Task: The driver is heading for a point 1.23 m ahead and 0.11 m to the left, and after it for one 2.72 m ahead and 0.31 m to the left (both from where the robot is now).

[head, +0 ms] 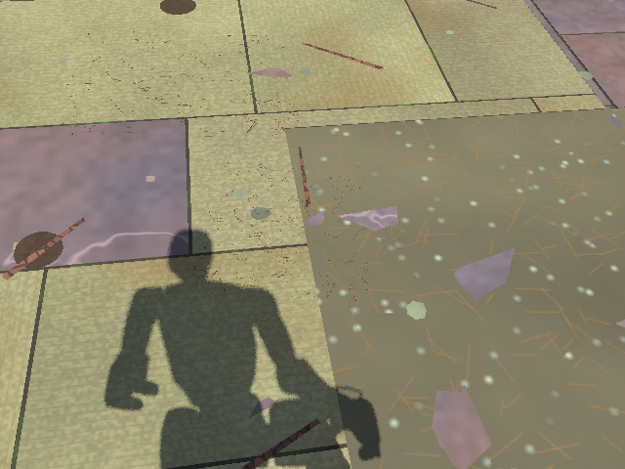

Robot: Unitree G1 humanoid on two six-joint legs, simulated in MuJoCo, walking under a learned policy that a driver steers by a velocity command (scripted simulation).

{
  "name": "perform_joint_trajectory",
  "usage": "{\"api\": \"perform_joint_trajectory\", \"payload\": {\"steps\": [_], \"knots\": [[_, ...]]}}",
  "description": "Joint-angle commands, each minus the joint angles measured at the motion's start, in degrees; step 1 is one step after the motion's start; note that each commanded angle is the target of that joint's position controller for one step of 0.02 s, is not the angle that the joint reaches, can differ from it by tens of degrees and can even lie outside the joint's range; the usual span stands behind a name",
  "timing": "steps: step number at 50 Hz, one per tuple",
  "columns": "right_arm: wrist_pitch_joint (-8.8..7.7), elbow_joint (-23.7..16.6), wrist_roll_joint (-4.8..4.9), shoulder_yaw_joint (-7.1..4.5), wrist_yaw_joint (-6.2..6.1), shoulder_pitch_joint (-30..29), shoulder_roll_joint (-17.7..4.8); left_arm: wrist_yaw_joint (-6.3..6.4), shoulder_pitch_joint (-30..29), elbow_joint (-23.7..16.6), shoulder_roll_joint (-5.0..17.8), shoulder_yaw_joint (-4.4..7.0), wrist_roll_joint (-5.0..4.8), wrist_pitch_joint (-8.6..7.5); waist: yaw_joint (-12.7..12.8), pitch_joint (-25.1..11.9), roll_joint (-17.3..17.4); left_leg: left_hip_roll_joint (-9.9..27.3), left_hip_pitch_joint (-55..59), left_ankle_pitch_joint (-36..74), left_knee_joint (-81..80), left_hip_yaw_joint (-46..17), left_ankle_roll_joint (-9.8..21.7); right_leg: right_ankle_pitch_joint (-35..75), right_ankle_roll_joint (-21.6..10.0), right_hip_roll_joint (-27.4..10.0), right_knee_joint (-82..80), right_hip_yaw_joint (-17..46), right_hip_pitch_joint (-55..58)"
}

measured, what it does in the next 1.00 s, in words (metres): walks ahead, turning left: right foot, then left foot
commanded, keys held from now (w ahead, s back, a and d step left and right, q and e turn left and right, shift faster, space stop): w+q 0.44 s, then w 0.38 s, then w+e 0.16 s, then e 0.02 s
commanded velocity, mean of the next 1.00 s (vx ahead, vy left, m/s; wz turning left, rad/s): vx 0.47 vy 0.00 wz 0.34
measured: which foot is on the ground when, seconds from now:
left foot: down 0.00-0.34, up 0.36-0.78, down 0.80-1.00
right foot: up 0.00-0.32, down 0.34-0.82, up 0.84-1.00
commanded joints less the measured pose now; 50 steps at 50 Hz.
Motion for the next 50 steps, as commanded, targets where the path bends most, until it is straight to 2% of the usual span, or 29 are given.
{"api": "perform_joint_trajectory", "payload": {"steps": [1,6,11,14,15,16,17,18,19,20,21,22,23,25,27,29,33,37,38,39,40,41,42,43,44,45,46,47,50], "knots": [[-1.06,-3.77,0.02,-1.72,-1.20,0.98,-8.84,-0.37,-5.18,-4.66,5.57,1.41,0.77,-0.92,0.09,0.62,4.15,14.30,10.80,14.97,-14.67,-18.98,8.66,8.25,1.05,-1.65,-8.97,2.13,-13.35],[-0.16,-3.31,0.11,-2.14,-2.64,5.16,-9.97,-1.22,-14.63,-8.95,1.92,-0.07,0.07,-0.79,-2.52,2.52,6.27,11.14,4.73,16.08,-14.58,-14.70,6.17,20.05,3.08,2.44,-28.78,0.36,-7.42],[0.22,-2.38,0.70,-2.33,-2.74,8.38,-9.42,-2.17,-19.20,-12.58,3.45,-0.26,-0.58,-1.47,-3.73,3.40,7.16,13.15,7.36,15.44,-11.57,-19.08,5.30,21.75,2.24,3.29,-35.81,2.05,-4.50],[0.94,-3.00,0.48,-2.84,-3.18,7.49,-9.97,-2.36,-15.96,-12.72,5.70,0.42,-0.67,-2.25,-1.39,2.07,9.22,14.37,9.70,23.56,-6.88,-21.25,4.30,16.49,0.35,3.99,-37.57,1.75,1.62],[1.11,-3.71,0.31,-2.88,-3.09,6.51,-9.94,-2.10,-11.11,-11.70,7.24,1.18,-0.58,-2.50,0.96,-0.79,10.27,13.00,9.32,32.23,-2.57,-20.87,3.52,14.99,-1.10,5.00,-38.46,0.59,8.83],[1.19,-4.90,-0.07,-2.56,-2.76,4.72,-9.30,-1.61,-2.74,-9.91,9.43,2.26,-0.27,-2.62,5.20,-6.72,9.80,9.75,6.35,36.67,6.77,-18.88,1.76,15.84,-3.55,3.18,-38.71,1.49,21.20],[1.07,-6.97,-1.17,-1.62,-2.40,3.21,-7.15,-0.90,8.45,-8.90,12.64,3.01,0.67,-2.34,9.64,-16.64,5.53,5.97,-3.04,26.38,22.30,-16.18,-0.08,10.64,-7.49,-6.44,-35.85,10.87,39.03],[0.48,-7.95,0.44,0.13,-2.02,12.75,-0.56,-1.15,12.73,-7.09,15.14,3.58,0.95,-1.62,4.65,-25.71,-15.40,-2.41,-24.34,-15.63,41.22,-11.40,-3.74,-0.67,-16.62,-21.17,-40.88,38.61,59.04],[0.45,-6.61,1.83,-0.86,-2.32,12.33,-7.14,-1.36,11.17,-7.65,8.91,2.16,0.14,-1.37,5.48,-21.25,-12.05,2.31,-30.80,-17.04,49.04,-11.88,-3.86,-10.85,-15.18,-21.27,-45.58,43.50,54.98],[0.57,-7.65,1.87,-1.88,-2.32,5.92,-10.77,-1.07,7.33,-8.57,5.60,1.28,-0.26,-1.02,6.19,-11.52,-6.47,4.74,-32.87,-11.57,49.82,-10.03,-3.95,-9.64,-12.39,-18.53,-46.92,33.23,45.75],[0.68,-8.40,1.26,-1.97,-2.51,2.84,-10.49,-1.00,3.97,-8.66,5.01,0.96,0.05,-0.60,4.69,-5.87,-1.78,7.24,-30.90,-7.03,48.31,-7.78,-4.21,-2.19,-10.94,-16.20,-48.22,25.38,36.60],[0.67,-9.02,0.38,-2.09,-2.38,0.81,-9.58,-1.06,2.41,-8.18,3.98,0.68,0.49,-0.38,3.62,-2.31,-1.08,8.88,-29.21,-4.69,45.92,-7.25,-4.19,3.53,-10.45,-14.17,-49.84,20.26,29.83],[0.91,-9.30,0.43,-2.06,-2.04,1.37,-8.09,-1.15,2.16,-7.61,3.62,0.41,1.27,-0.53,2.06,-1.46,-2.67,10.31,-26.21,-3.45,44.56,-7.23,-3.91,5.87,-10.20,-12.48,-51.47,16.56,25.33],[1.46,-9.73,0.83,-1.37,-1.73,1.97,-4.94,-1.53,2.49,-6.38,3.72,0.58,0.81,-1.08,0.97,-0.44,-3.51,11.02,-24.42,-3.50,41.20,-6.15,-3.80,7.61,-11.44,-11.50,-54.59,12.17,21.05],[1.70,-11.07,0.30,-0.78,-1.65,-0.53,-3.87,-1.75,3.13,-5.24,5.40,1.08,0.34,-1.61,0.77,1.13,-2.51,11.54,-25.89,-1.59,35.31,-5.97,-4.21,10.16,-12.90,-12.21,-56.93,9.46,19.52],[1.31,-11.94,-0.37,-0.26,-1.19,-3.20,-3.87,-1.79,3.52,-4.64,7.00,1.51,0.08,-1.61,1.00,1.25,-1.67,11.95,-26.17,4.32,28.36,-5.27,-4.47,12.99,-13.12,-11.74,-57.67,6.03,20.18],[0.00,-13.69,-0.32,0.72,0.23,-11.21,-3.88,-1.65,5.98,-3.61,9.14,1.80,-0.98,-0.62,3.57,2.16,-1.19,10.21,-21.30,13.89,14.52,-0.62,-4.62,16.34,-11.02,-9.38,-56.82,-0.27,20.01],[-0.11,-16.00,0.08,0.39,0.86,-15.84,-6.09,-1.61,10.29,-1.55,11.26,2.12,-1.88,0.79,4.06,2.78,-2.23,8.61,-20.00,10.18,8.18,0.55,-2.91,16.92,-9.32,-12.74,-53.47,0.42,26.28],[-0.14,-15.91,-0.01,0.04,0.91,-14.67,-6.81,-1.53,10.32,-1.28,11.69,2.13,-2.00,1.26,2.78,2.08,-2.59,7.61,-17.21,8.90,6.59,1.58,-2.09,20.28,-8.62,-13.11,-51.12,0.13,27.21],[-0.15,-14.82,-0.22,-0.79,0.81,-10.48,-8.02,-1.42,9.66,-1.18,11.68,1.92,-2.04,1.65,-0.22,-0.27,-2.55,5.84,-10.18,9.21,4.25,3.18,-0.97,28.35,-7.29,-11.93,-45.37,-1.69,26.78],[-0.01,-12.13,-0.32,-2.39,0.40,-2.12,-10.81,-1.30,10.60,-0.94,9.89,1.17,-1.64,1.82,-3.93,-5.34,-1.45,4.14,1.89,9.25,3.60,4.04,0.60,34.64,-5.51,-8.99,-34.41,-4.60,23.86],[0.33,-10.39,-0.62,-4.01,-0.43,8.17,-15.72,-1.14,10.86,-2.48,6.67,-0.37,0.04,1.65,-7.92,-13.32,5.26,14.10,17.83,9.85,4.39,-7.92,4.21,22.23,-2.61,-5.78,-15.74,-7.54,13.04],[0.50,-10.11,-1.09,-4.46,-0.46,9.52,-20.36,-1.43,16.61,-3.78,0.44,-2.25,0.01,0.55,-3.64,-19.37,19.64,26.89,30.99,-2.72,-4.33,-36.18,12.94,-13.66,0.28,4.16,3.35,-4.25,-7.10],[-0.01,-10.71,-0.92,-3.03,-0.22,9.14,-14.64,-1.61,13.42,-2.89,6.56,-0.86,-1.70,-0.27,-6.12,-18.06,12.23,27.01,28.91,-6.91,-8.07,-39.38,12.08,-15.91,-0.43,2.27,10.63,4.21,-12.84],[-0.49,-10.76,-1.00,-2.20,-0.13,5.86,-12.31,-1.79,9.47,-4.41,8.52,-0.16,-3.02,-0.59,-5.38,-10.76,10.59,25.57,23.27,-3.13,-8.23,-30.30,9.87,-11.04,-1.50,-0.17,11.57,4.23,-16.46],[-0.78,-10.98,-1.01,-1.64,-0.04,2.09,-10.51,-1.50,7.67,-4.61,7.98,-0.26,-2.49,-0.47,-3.51,-7.36,7.29,23.19,16.65,2.43,-9.00,-23.26,8.36,-5.81,-1.63,-2.85,9.03,3.32,-14.63],[-1.05,-11.06,-1.28,-1.24,0.09,-1.01,-8.67,-1.32,6.94,-4.57,7.57,-0.01,-1.61,-0.04,-1.81,-4.52,6.95,21.17,11.06,6.01,-10.82,-18.19,7.48,-2.09,-1.38,-4.43,5.89,3.52,-12.55],[-1.49,-11.12,-1.69,-0.91,0.11,-2.94,-7.26,-1.39,8.25,-4.09,7.06,0.17,-1.57,0.83,0.01,-3.56,7.81,19.87,7.19,8.54,-12.94,-14.31,6.70,0.70,-1.17,-5.60,4.44,4.28,-8.99],[-3.07,-9.65,-2.00,-1.26,-0.07,-4.31,-7.15,-1.18,8.85,-3.86,4.29,-0.09,-1.57,3.02,1.93,-0.74,5.78,19.25,2.72,20.42,-16.64,-6.20,6.85,5.03,0.25,-4.95,1.54,5.03,-7.28]]}}
Keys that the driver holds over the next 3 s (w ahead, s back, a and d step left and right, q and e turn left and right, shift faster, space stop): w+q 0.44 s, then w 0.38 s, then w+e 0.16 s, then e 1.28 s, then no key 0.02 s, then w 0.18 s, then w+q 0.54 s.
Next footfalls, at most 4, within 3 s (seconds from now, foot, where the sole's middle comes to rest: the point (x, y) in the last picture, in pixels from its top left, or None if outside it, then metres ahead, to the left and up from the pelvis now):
0.34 right None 0.37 -0.11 -0.78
0.80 left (185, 461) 0.51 0.25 -0.78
1.30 right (253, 339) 0.81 0.12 -0.78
1.74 left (158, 346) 0.78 0.34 -0.78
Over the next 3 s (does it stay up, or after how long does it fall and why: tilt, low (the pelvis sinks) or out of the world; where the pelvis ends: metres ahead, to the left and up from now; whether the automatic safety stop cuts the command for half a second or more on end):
stays up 0.90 0.15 0.00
